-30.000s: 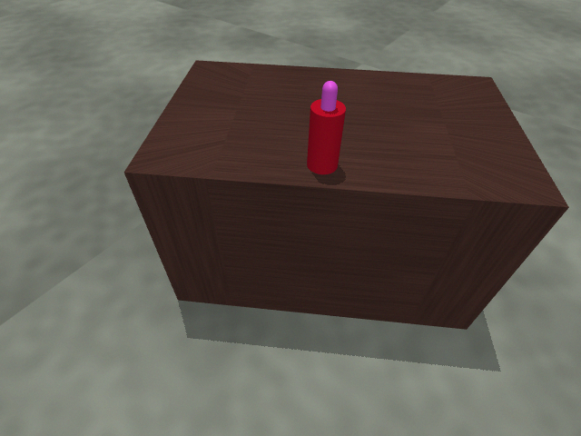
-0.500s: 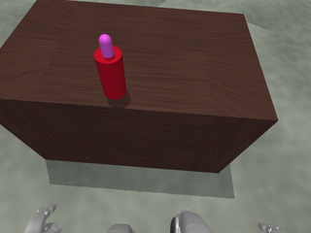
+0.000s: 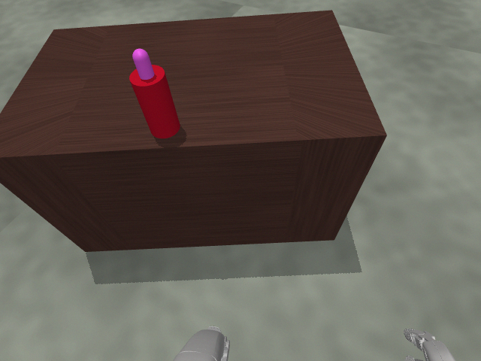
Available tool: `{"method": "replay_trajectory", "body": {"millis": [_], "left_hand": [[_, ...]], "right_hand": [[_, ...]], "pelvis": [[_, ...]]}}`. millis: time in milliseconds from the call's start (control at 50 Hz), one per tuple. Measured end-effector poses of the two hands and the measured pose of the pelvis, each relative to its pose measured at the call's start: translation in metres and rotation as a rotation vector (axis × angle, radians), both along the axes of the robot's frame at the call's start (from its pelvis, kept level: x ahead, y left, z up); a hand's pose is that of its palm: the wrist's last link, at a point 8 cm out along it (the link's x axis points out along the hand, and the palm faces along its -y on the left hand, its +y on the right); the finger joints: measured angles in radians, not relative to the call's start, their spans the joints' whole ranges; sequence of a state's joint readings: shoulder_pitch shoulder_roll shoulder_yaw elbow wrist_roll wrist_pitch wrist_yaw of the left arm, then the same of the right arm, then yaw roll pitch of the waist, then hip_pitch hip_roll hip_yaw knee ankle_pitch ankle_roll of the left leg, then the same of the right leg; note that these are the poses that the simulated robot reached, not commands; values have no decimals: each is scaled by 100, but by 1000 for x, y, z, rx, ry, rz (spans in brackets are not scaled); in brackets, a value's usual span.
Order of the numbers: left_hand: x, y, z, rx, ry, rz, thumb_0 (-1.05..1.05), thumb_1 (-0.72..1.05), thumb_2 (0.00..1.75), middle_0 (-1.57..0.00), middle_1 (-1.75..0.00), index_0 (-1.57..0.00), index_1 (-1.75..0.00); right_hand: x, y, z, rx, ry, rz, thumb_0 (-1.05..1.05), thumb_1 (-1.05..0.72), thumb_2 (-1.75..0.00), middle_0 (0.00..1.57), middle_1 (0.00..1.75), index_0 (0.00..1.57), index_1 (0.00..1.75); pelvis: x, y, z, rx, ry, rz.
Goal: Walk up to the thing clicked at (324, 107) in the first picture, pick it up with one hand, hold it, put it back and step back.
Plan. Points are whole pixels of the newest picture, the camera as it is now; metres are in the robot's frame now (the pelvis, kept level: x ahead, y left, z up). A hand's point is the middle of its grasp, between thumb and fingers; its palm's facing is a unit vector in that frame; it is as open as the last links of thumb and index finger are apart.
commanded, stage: step back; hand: left
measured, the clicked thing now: (153, 93) +0.70 +0.25 +0.00
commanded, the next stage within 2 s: none
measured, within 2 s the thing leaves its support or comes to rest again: neither
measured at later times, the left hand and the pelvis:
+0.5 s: hand out of the picture -0.04 +0.30 -0.15, palm faces +0.08 -0.94 -0.33, open 7.4 cm; pelvis -0.14 +0.03 +0.01, yaw +4 degrees
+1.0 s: hand out of the picture -0.21 +0.28 -0.13, palm faces +0.04 -0.90 -0.44, open 7.4 cm; pelvis -0.30 +0.00 +0.00, yaw +4 degrees
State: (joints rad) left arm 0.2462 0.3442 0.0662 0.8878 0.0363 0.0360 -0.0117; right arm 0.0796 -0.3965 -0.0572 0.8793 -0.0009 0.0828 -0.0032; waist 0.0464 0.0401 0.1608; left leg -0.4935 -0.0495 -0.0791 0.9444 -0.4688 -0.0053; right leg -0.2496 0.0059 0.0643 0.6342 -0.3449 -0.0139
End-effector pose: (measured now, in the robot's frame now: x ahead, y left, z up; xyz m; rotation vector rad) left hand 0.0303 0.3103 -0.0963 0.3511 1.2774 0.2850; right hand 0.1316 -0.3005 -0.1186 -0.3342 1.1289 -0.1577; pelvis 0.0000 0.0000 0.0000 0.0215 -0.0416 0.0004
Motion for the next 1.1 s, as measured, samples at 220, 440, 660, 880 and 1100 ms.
{"method": "replay_trajectory", "body": {"millis": [220,440,660,880,1100], "left_hand": [[11,15,7,35,-192,-33,0,90,90,-21,-30,-21,-30],[-49,27,-17,-73,-188,6,0,91,90,-21,-30,-20,-30],[-159,20,-28,-40,-38,-37,0,91,90,-20,-30,-20,-30],[-253,-3,5,10,-24,-2,1,90,90,-21,-30,-21,-30],[-266,15,-15,-2,-198,-9,0,90,90,-21,-30,-21,-30]], "right_hand": [[-112,-5,-5,-75,179,13,0,-91,-90,20,30,20,30],[-159,23,35,-118,87,43,0,-91,-90,20,30,21,30],[-181,10,33,-101,-76,53,0,-91,-90,20,30,21,30],[-282,-15,10,-26,8,-5,0,-91,-90,20,30,21,30],[-391,-2,1,-89,160,41,0,-91,-90,20,30,20,30]], "pelvis": [[-59,10,-3,-23,34,93],[-123,27,6,-54,13,88],[-197,13,-3,-38,8,-5],[-263,-7,4,18,9,3],[-335,1,-10,39,-5,85]]}}
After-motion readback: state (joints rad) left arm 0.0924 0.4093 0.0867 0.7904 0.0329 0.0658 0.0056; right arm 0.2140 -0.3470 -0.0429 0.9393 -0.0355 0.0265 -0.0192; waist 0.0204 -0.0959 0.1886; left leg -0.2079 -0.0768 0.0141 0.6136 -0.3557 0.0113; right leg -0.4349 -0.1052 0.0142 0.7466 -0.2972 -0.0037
